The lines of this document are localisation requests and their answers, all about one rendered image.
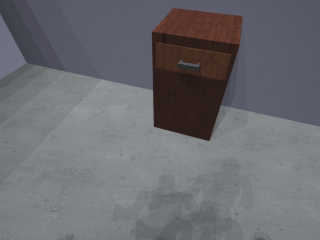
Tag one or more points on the cabinet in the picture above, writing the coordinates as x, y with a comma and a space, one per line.
186, 103

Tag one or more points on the handle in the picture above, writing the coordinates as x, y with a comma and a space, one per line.
188, 66

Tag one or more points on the drawer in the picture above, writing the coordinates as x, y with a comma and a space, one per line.
212, 64

